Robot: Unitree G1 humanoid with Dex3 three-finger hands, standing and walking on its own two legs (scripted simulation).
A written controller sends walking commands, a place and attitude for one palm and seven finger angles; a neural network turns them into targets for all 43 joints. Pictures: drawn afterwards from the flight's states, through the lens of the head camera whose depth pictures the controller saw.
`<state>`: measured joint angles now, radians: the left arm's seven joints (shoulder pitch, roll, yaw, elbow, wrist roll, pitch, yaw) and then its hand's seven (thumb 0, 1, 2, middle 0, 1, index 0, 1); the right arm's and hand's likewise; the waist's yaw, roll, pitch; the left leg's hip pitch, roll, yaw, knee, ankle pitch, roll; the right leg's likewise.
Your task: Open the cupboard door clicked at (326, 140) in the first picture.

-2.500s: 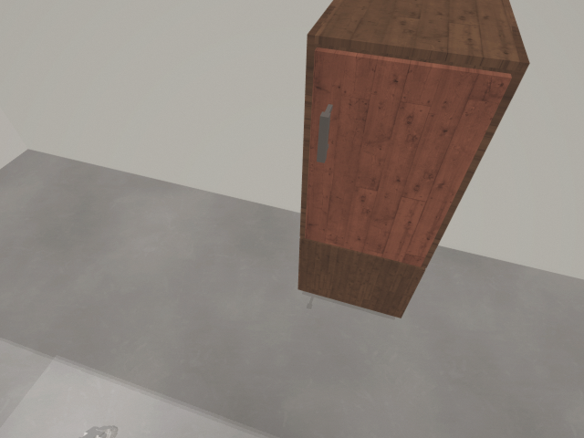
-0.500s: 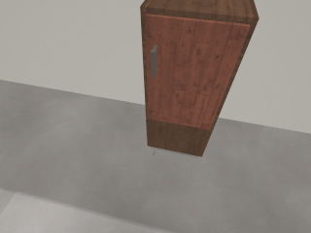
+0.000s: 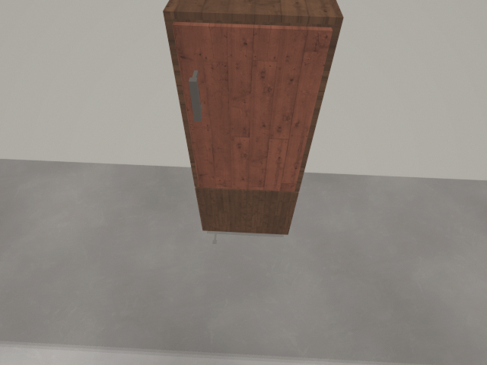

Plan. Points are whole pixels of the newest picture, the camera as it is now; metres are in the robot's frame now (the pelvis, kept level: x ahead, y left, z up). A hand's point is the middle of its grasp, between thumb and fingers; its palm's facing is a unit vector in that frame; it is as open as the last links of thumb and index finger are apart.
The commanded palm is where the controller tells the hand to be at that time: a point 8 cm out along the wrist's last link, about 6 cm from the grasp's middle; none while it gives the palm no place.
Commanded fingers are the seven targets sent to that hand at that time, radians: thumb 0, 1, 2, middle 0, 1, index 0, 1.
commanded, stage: take the last steps up to it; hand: left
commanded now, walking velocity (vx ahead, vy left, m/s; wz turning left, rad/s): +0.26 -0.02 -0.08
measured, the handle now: (196, 96) +0.75 +0.16 +0.02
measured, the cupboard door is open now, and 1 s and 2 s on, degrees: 0 0 0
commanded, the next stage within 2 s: come to a stop and stand still in 0.48 s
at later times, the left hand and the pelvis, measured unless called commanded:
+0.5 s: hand out of the picture +0.09 +0.20 -0.18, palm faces -0.01 -0.99 -0.12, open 7.4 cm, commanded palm none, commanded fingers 0.00 0.90 0.90 -0.20 -0.30 -0.20 -0.30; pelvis +0.11 +0.04 +0.01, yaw -3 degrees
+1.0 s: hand (163, 305) +0.26 +0.18 -0.18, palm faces +0.01 -0.98 -0.18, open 7.3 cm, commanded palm none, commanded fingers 0.00 0.90 0.90 -0.20 -0.30 -0.20 -0.30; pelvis +0.16 +0.02 -0.01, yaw +0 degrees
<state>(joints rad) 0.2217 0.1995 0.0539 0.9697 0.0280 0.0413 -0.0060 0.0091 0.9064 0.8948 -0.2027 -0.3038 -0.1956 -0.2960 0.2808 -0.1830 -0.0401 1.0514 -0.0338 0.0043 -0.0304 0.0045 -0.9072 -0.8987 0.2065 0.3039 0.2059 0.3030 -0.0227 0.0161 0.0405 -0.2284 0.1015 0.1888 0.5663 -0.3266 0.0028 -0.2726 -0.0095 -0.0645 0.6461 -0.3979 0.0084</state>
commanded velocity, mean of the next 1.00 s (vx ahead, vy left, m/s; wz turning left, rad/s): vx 0.04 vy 0.01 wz -0.02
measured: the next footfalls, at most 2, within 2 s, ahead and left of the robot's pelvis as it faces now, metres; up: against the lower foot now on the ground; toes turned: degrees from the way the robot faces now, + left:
right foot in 0.02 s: +0.03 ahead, -0.12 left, +0.00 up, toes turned -4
left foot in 0.34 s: +0.15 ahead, +0.12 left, +0.00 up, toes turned +6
